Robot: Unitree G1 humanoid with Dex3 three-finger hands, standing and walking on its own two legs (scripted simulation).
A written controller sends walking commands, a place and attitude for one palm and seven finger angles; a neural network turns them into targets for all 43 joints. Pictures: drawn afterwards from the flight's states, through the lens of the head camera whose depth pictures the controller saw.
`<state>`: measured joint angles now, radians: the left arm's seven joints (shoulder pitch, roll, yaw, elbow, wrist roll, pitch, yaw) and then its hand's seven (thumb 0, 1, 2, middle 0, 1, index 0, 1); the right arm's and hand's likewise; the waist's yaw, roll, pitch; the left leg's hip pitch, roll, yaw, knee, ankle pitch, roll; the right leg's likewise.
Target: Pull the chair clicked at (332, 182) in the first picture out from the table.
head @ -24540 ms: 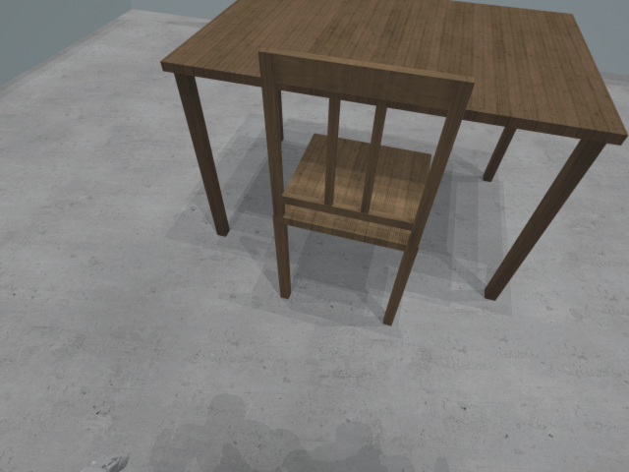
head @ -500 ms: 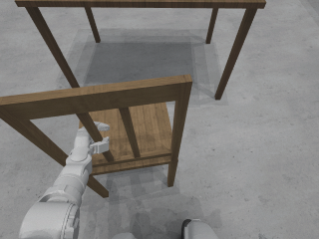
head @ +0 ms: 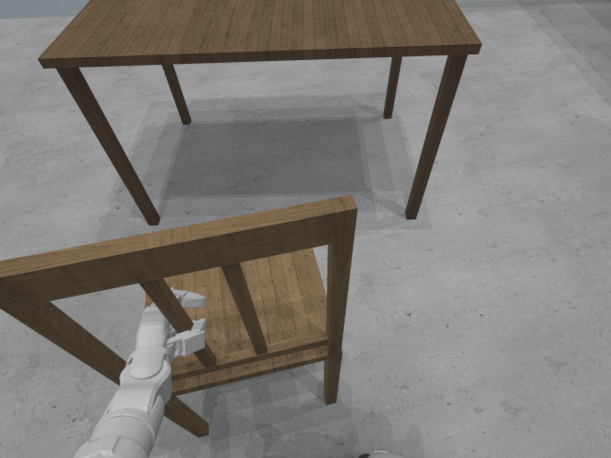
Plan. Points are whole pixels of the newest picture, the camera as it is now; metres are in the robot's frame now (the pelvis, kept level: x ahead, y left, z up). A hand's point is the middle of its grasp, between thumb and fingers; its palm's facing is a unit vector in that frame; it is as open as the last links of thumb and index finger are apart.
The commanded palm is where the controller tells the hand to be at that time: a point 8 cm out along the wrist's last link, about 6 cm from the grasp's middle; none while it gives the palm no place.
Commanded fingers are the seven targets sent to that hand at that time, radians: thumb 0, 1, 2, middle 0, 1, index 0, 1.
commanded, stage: stop walking, hand still on the chair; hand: left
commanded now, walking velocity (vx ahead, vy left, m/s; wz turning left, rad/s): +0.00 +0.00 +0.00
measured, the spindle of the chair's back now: (185, 327) +0.31 +0.21 -0.07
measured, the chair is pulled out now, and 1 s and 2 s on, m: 0.56 0.56 0.56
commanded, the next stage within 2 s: open the thumb and straighten the fingers in 0.60 s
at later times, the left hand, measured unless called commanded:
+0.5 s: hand (193, 332) +0.30 +0.19 -0.06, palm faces +0.14 -0.97 -0.21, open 5.7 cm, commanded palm +0.27 +0.24 -0.04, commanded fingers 0.00 0.90 0.90 -0.50 -1.45 -0.50 -1.45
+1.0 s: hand (190, 331) +0.30 +0.20 -0.07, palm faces +0.13 -0.97 -0.22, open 9.6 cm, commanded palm +0.27 +0.24 -0.04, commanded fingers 0.00 -0.55 0.20 -0.35 -1.01 -0.35 -1.01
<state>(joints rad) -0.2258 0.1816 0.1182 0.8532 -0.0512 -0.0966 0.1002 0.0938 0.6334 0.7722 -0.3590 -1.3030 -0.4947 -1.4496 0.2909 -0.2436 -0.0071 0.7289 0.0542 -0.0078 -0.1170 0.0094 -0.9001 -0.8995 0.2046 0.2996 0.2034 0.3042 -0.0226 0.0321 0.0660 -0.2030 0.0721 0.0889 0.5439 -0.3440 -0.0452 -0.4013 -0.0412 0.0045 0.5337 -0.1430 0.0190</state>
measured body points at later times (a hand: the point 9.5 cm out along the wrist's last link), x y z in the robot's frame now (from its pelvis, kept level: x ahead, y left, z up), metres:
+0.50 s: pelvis +0.04 +0.02 +0.01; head +0.05 +0.01 +0.46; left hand +0.29 +0.24 -0.04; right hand +0.17 -0.23 -0.11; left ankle -0.04 +0.15 -0.73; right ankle +0.09 -0.13 -0.73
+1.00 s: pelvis +0.03 +0.01 -0.01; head +0.09 +0.02 +0.44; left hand +0.29 +0.25 -0.05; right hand +0.17 -0.25 -0.12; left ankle -0.04 +0.15 -0.73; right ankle +0.09 -0.13 -0.73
